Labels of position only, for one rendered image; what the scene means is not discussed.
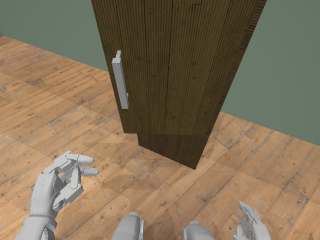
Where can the robot left forearm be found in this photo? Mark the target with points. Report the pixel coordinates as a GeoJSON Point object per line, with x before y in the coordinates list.
{"type": "Point", "coordinates": [37, 227]}

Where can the robot right hand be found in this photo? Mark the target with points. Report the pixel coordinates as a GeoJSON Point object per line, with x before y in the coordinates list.
{"type": "Point", "coordinates": [254, 228]}

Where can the handle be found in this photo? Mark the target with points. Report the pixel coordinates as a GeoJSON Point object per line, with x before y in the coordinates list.
{"type": "Point", "coordinates": [120, 80]}

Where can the robot right thigh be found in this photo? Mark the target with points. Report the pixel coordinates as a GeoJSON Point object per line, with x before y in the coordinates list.
{"type": "Point", "coordinates": [196, 232]}

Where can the robot left shin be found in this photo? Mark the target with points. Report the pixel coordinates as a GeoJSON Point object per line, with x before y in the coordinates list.
{"type": "Point", "coordinates": [133, 213]}

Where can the robot left hand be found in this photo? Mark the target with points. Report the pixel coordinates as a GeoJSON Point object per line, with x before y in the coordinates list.
{"type": "Point", "coordinates": [45, 200]}

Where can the cupboard door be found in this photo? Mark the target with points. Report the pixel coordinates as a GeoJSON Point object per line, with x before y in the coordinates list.
{"type": "Point", "coordinates": [175, 55]}

